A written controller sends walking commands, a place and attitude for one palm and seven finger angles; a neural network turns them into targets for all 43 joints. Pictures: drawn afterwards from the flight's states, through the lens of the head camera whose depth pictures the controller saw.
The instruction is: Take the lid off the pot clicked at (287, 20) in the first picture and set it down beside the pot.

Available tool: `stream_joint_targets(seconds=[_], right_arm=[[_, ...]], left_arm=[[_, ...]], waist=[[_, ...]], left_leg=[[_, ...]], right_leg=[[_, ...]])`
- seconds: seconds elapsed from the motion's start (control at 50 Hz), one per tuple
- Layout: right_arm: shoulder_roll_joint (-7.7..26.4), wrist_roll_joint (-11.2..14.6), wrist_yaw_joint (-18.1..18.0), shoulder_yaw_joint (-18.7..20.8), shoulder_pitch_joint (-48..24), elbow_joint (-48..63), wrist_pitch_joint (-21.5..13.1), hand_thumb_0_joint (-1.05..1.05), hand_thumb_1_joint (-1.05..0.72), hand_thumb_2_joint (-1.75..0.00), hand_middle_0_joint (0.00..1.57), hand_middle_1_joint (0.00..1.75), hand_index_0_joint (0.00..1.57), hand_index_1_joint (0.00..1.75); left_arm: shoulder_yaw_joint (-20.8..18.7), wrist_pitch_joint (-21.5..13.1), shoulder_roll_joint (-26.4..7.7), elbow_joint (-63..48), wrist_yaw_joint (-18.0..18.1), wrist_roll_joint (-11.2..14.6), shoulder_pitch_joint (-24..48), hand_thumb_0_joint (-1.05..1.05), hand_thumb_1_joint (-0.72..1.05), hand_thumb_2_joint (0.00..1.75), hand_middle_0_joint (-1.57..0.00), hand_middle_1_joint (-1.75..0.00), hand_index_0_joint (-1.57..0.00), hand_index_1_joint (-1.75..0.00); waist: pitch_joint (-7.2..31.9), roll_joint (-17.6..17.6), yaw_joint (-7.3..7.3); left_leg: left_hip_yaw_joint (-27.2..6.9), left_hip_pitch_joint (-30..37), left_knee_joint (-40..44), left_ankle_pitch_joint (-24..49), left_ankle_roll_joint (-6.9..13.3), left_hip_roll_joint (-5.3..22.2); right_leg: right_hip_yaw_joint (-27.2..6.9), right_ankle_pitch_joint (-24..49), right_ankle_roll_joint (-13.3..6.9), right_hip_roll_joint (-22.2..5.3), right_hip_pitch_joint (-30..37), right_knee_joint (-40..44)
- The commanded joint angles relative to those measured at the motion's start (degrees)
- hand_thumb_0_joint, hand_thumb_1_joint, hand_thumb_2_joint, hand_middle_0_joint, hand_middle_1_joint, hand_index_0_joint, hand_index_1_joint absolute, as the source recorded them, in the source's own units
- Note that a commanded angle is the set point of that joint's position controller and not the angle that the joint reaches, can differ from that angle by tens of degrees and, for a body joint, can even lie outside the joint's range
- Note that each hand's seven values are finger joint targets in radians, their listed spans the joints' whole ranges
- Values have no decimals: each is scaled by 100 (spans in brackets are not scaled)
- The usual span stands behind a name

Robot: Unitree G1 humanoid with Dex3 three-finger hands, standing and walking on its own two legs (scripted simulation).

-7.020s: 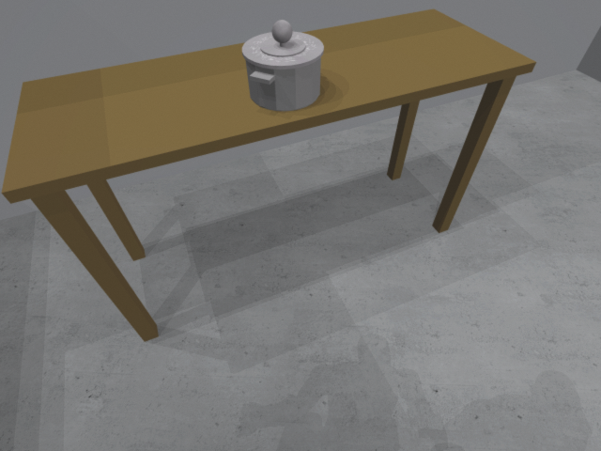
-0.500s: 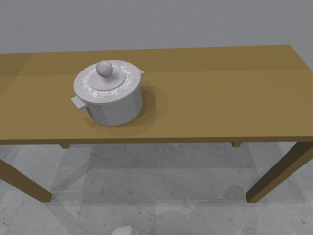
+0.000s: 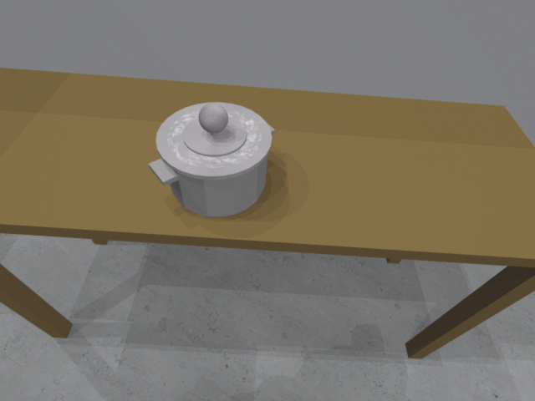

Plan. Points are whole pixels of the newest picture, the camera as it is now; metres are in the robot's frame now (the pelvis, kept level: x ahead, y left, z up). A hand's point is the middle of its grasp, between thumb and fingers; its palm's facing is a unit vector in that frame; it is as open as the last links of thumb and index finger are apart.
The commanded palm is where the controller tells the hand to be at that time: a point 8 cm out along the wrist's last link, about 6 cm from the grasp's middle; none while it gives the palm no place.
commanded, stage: come to a stop and stand still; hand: left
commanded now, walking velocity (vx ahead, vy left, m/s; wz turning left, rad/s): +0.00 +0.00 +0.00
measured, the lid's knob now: (213, 118) +0.50 +0.14 +0.15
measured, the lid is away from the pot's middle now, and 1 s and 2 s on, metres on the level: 0.00 0.00 0.00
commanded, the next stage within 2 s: look again from close up in 1.22 s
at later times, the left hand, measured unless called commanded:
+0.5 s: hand out of the picture +0.00 +0.11 -0.18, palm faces +0.06 -0.98 -0.20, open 7.3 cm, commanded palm none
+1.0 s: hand out of the picture +0.01 +0.13 -0.18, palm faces +0.07 -0.98 -0.19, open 7.4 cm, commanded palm none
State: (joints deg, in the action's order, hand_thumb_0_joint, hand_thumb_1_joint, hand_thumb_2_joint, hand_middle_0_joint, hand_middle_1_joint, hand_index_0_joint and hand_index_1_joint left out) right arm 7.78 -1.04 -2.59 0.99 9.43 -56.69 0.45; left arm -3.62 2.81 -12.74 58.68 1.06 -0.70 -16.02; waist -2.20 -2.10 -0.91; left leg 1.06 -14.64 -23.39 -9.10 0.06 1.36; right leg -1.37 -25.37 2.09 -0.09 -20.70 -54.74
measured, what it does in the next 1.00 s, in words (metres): steps on the spot: right foot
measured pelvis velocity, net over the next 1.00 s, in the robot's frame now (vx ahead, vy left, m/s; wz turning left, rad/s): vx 0.02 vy -0.04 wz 0.01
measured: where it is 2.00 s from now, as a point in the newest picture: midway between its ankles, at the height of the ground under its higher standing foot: outside the picture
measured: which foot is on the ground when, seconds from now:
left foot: down 0.00-1.00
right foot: up 0.00-0.12, down 0.14-1.00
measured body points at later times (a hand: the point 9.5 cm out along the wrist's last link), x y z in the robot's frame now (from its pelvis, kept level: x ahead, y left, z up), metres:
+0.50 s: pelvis -0.01 -0.06 +0.00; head +0.00 -0.07 +0.44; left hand -0.01 +0.16 -0.16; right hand -0.04 -0.28 -0.17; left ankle +0.03 +0.12 -0.74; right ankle -0.06 -0.15 -0.74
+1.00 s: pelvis +0.02 -0.04 -0.01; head +0.03 -0.03 +0.44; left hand +0.00 +0.19 -0.17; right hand +0.05 -0.27 -0.16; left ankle +0.03 +0.12 -0.74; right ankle -0.06 -0.15 -0.74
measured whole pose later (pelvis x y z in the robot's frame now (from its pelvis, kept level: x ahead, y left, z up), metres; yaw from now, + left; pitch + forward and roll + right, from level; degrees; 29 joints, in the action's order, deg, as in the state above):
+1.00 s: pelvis +0.02 -0.04 -0.01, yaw +1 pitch -1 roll +0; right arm 9.0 -0.4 -2.5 1.0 12.3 -64.7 -0.6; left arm -1.3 -0.6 -8.3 64.4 2.0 -0.3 -16.8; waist -2.2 -0.7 -0.4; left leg -1.6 -12.2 -26.4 -12.9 -3.1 2.6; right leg 0.8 -20.4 -0.5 -0.1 -2.9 -24.5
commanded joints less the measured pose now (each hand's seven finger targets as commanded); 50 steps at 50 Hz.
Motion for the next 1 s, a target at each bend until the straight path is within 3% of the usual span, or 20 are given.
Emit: stream_joint_targets(seconds=[0.0,0.04,0.06,0.08,0.1,0.12,0.16,0.18,0.22,0.26,0.28,0.34,0.36,0.4,0.68,0.88,0.98], right_arm=[[1137,-28,-1,295,536,17,-12,0,-90,-90,20,30,20,30],[1176,-7,31,317,524,-72,-8,0,-90,-90,20,30,20,30],[1099,32,37,306,529,-115,-12,0,-90,-90,20,30,20,30],[918,73,55,278,522,-131,-24,0,-90,-90,20,30,20,30],[631,109,80,214,492,-111,-28,0,-90,-90,20,30,20,30],[471,96,128,135,423,-84,-29,0,-90,-90,20,30,20,30],[478,27,129,112,351,-169,3,0,-90,-90,20,30,20,30],[558,23,120,117,406,-284,-6,0,-90,-90,20,30,20,30],[557,45,96,94,759,-553,-66,0,-90,-90,20,30,20,30],[603,57,79,75,816,-677,-70,0,-90,-90,20,30,20,30],[600,56,77,78,776,-711,-58,0,-90,-90,20,30,20,30],[490,36,69,62,874,-796,-21,0,-90,-90,20,30,20,30],[487,36,63,52,911,-796,-17,0,-90,-90,20,30,20,30],[480,27,56,54,993,-834,-21,0,-90,-90,20,30,20,30],[502,67,-7,89,947,-801,-125,0,-90,-90,20,30,20,30],[591,75,-4,84,683,-726,-122,0,-90,-90,20,30,20,30],[681,70,2,78,618,-671,-141,0,-90,-90,20,30,20,30]], left_arm=[[53,-101,-148,-254,-28,19,-37,0,90,90,-20,-30,-20,-30],[77,-158,-92,-69,-18,30,-338,0,90,90,-20,-30,-20,-30],[89,-202,-144,42,-7,28,-530,0,90,90,-20,-30,-20,-30],[78,-257,-297,121,33,3,-665,0,90,90,-20,-30,-20,-30],[64,-306,-561,126,63,-7,-535,0,90,90,-20,-30,-20,-30],[65,-329,-769,85,59,8,-326,0,90,90,-20,-30,-20,-30],[73,-416,-717,150,64,9,-150,0,90,90,-20,-30,-20,-30],[121,-427,-570,177,78,19,-91,0,90,90,-20,-30,-20,-30],[155,-436,-404,222,91,56,-75,0,90,90,-20,-30,-20,-30],[151,-407,-364,259,100,68,-140,0,90,90,-20,-30,-20,-30],[142,-389,-347,303,101,70,-194,0,90,90,-20,-30,-20,-30],[125,-364,-322,365,101,71,-214,0,90,90,-20,-30,-20,-30],[115,-362,-351,383,92,74,-244,0,90,90,-20,-30,-20,-30],[115,-362,-302,370,96,72,-209,0,90,90,-20,-30,-20,-30],[96,-396,-137,448,123,48,-540,0,90,90,-20,-30,-20,-30],[123,-373,-176,453,127,32,-534,0,90,90,-20,-30,-20,-30],[129,-374,-222,441,121,31,-518,0,90,90,-20,-30,-20,-30]], waist=[[272,1376,307],[364,1294,183],[358,1012,94],[311,578,49],[176,-107,127],[129,-261,171],[-17,-1222,146],[-206,-1040,180],[12,-353,256],[-157,-313,177],[-305,-83,152],[-547,23,154],[-550,-73,138],[-538,78,171],[3,96,84],[-179,183,62],[21,272,56]], left_leg=[[-1344,636,933,315,825,1333],[-1252,539,786,27,674,1139],[-1128,242,582,-101,514,974],[-818,-68,190,-266,250,673],[-379,-238,-216,-506,-35,272],[-223,-24,-292,-694,-119,108],[-193,-12,-414,-545,-115,109],[-225,84,-402,-307,-117,153],[-332,474,-116,559,-102,242],[-399,488,-47,624,-90,334],[-353,471,-97,543,-126,297],[-315,432,-131,388,-152,286],[-307,396,-126,380,-152,293],[-312,410,-158,406,-158,300],[-341,608,-276,1261,-78,369],[-408,652,-201,1281,-25,365],[-442,769,-201,1476,2,373]], right_leg=[[211,-337,-64,-127,123,1371],[353,262,-118,-61,629,2323],[379,916,-140,-48,1164,3103],[-12,1251,-226,-330,1497,3699],[-797,1186,-484,-930,1307,3995],[-1011,1031,-679,-1335,795,4159],[-973,1778,-742,-1162,658,4125],[-864,2179,-733,-1107,591,4010],[-479,2515,-586,-781,767,3625],[-328,1852,-477,-576,731,3776],[-391,1593,-474,-616,608,3882],[-454,1082,-522,-626,451,4050],[-444,1064,-527,-600,515,4083],[-446,1040,-548,-600,503,4048],[-173,2819,-454,-500,1127,3447],[-133,2550,-381,-495,1051,3478],[-105,2585,-359,-522,1175,3450]])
